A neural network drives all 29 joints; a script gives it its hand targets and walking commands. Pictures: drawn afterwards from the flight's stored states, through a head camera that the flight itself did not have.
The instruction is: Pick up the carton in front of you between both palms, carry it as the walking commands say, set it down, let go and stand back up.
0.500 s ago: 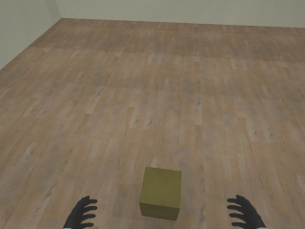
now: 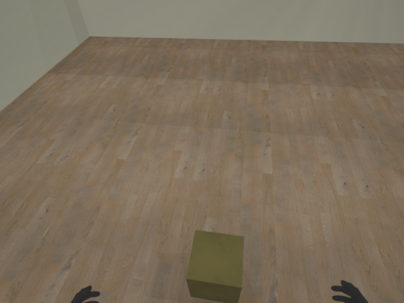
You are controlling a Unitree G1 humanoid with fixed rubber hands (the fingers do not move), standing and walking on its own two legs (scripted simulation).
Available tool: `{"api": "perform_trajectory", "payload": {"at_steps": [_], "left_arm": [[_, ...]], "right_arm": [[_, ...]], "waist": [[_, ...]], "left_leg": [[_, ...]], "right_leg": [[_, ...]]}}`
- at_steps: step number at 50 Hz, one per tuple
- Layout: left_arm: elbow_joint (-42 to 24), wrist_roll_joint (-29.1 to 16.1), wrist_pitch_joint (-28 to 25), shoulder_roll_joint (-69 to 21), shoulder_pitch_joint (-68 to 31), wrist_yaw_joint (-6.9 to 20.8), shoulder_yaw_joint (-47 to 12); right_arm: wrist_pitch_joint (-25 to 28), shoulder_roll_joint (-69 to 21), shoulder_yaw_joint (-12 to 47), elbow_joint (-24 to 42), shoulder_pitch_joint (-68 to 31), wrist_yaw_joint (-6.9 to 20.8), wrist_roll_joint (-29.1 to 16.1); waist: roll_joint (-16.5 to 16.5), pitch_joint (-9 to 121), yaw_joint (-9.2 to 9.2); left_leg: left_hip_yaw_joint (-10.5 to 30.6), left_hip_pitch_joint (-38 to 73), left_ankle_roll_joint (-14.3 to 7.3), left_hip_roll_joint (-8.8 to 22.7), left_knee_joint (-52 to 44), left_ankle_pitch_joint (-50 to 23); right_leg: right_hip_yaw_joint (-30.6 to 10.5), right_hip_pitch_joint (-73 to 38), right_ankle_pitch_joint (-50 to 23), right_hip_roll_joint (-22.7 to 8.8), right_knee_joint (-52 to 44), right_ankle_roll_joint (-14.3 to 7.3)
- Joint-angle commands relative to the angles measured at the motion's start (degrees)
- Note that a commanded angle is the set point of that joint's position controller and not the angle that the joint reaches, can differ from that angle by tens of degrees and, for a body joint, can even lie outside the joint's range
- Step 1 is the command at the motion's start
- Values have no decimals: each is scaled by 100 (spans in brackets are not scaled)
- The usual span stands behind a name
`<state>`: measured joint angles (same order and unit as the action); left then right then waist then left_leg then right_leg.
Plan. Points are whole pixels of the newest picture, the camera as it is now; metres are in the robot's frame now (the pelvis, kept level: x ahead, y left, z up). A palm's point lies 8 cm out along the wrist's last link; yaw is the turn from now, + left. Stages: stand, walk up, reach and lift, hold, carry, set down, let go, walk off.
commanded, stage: stand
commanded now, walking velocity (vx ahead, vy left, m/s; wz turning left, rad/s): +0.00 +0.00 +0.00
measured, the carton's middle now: (216, 267) +0.43 +0.00 -0.64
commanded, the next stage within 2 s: none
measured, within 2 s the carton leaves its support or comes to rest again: neither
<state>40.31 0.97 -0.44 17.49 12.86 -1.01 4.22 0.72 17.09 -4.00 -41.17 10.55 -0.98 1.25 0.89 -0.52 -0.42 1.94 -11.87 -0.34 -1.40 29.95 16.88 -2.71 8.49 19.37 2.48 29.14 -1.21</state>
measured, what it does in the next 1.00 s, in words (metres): stands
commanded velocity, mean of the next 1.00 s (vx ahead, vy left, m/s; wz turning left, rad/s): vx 0.00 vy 0.00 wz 0.00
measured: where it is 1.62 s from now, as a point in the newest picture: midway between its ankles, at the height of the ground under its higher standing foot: outside the picture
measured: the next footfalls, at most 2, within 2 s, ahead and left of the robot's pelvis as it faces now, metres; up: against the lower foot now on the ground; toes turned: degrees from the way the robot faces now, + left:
none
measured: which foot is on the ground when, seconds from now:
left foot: down 0.00-1.00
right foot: down 0.00-1.00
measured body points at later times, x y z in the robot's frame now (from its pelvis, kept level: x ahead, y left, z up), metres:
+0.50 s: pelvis -0.01 -0.01 +0.00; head -0.02 -0.01 +0.45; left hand +0.10 +0.28 -0.10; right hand +0.10 -0.29 -0.11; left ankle -0.01 +0.12 -0.74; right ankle -0.04 -0.11 -0.74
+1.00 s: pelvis -0.03 -0.01 +0.01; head -0.04 -0.01 +0.46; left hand +0.06 +0.29 -0.11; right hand +0.06 -0.30 -0.11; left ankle -0.01 +0.12 -0.74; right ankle -0.04 -0.11 -0.74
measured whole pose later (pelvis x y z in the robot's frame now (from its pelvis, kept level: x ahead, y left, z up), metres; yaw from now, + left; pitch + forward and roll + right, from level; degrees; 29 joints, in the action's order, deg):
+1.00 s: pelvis -0.03 -0.01 +0.01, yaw +0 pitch -4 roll +0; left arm 53.2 0.1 -1.1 18.3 10.8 -1.3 2.7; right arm 1.4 18.9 -1.5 -54.6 10.7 -1.9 0.3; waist 0.6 -2.4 0.1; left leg 2.6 -8.7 0.4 -0.7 22.9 10.6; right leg -2.2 5.5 13.3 2.9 22.5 -1.7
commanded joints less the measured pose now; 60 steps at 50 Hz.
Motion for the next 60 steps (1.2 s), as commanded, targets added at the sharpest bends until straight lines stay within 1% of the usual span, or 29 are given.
{"api": "perform_trajectory", "payload": {"at_steps": [1,10,29,38,60], "left_arm": [[-305,1,-90,734,-131,-47,169],[-58,-1,-93,723,-158,-70,149],[496,-50,-120,808,-252,-51,87],[763,-75,-131,880,-283,-48,55],[1174,-108,-142,1001,-393,-49,-13]], "right_arm": [[105,721,-154,299,-149,-52,3],[111,719,-82,14,-85,-107,-9],[127,852,18,-557,-69,-131,-62],[130,925,54,-827,-89,-119,-83],[140,1072,106,-1237,-147,-108,-114]], "waist": [[-138,323,20],[-80,196,15],[-91,-87,42],[-87,-160,49],[-74,-168,44]], "left_leg": [[385,459,1,496,-205,-1935],[429,401,-2,540,-300,-1808],[569,430,-16,636,-732,-1223],[605,418,-14,663,-907,-1050],[645,421,-3,720,-1152,-996]], "right_leg": [[-364,241,-1985,-529,-397,144],[-429,148,-1946,-584,-496,114],[-561,164,-1216,-671,-942,82],[-598,147,-985,-703,-1092,71],[-623,54,-903,-759,-1267,59]]}}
